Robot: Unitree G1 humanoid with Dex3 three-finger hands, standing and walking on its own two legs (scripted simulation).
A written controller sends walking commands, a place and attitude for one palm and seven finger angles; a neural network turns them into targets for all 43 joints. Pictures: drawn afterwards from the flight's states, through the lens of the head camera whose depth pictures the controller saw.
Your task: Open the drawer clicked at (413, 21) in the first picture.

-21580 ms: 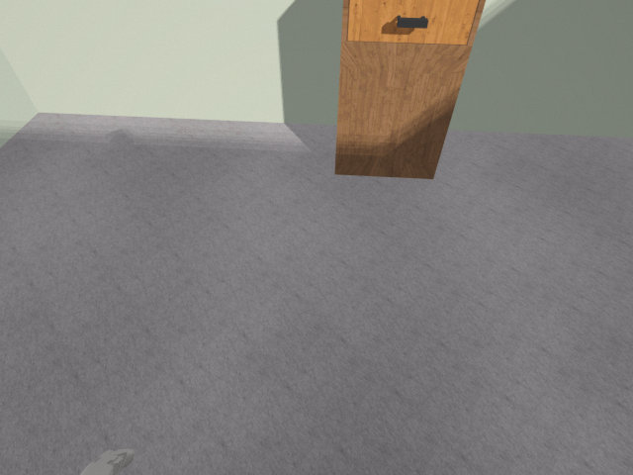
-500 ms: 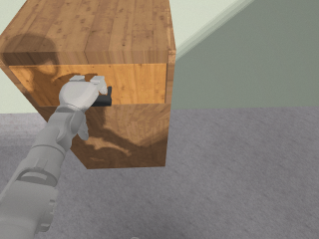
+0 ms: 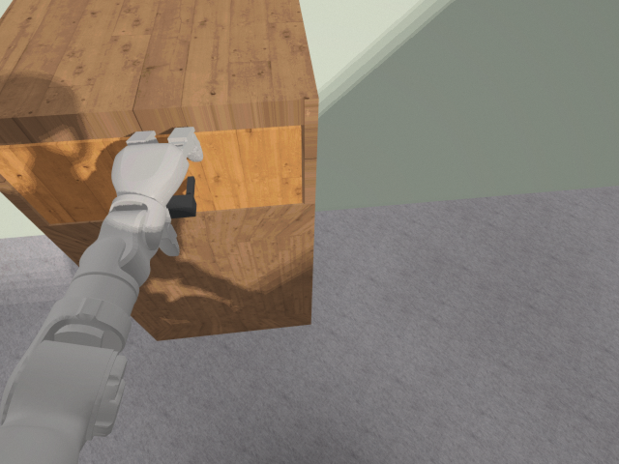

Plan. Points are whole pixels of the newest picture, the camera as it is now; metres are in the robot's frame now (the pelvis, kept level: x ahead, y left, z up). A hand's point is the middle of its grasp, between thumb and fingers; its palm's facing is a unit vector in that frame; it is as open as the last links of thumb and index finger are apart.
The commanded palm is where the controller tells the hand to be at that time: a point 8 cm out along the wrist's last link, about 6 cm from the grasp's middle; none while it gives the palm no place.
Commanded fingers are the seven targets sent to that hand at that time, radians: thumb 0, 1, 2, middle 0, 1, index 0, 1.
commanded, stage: move the hooked fingers above the handle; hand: left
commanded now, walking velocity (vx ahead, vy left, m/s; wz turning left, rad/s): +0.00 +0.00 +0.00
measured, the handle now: (161, 196) +0.51 +0.22 +0.00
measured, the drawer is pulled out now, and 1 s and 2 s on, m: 0.00 0.00 0.00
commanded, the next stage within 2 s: lower the fingers behind the handle in 0.38 s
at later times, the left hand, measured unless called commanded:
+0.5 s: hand (177, 187) +0.48 +0.17 +0.06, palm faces +0.07 -0.09 -0.99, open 13.8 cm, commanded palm +0.45 +0.22 +0.12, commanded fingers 0.00 -0.50 0.30 -0.30 -1.20 -0.30 -1.20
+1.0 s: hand (131, 226) +0.44 +0.24 +0.02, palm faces -0.10 -0.03 -0.99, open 13.9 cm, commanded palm +0.44 +0.24 +0.08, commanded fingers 0.00 -0.50 0.30 -0.30 -1.20 -0.30 -1.20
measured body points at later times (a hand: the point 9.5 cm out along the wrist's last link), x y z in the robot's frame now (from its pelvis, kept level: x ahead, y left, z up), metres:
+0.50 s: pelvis +0.00 -0.01 +0.00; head +0.08 -0.01 +0.44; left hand +0.47 +0.17 +0.12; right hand +0.09 -0.28 -0.12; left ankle -0.01 +0.07 -0.71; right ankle -0.02 -0.11 -0.71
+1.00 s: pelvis -0.01 -0.02 -0.01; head +0.09 -0.02 +0.43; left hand +0.44 +0.24 +0.08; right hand +0.02 -0.32 -0.13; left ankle -0.01 +0.07 -0.71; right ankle -0.02 -0.11 -0.71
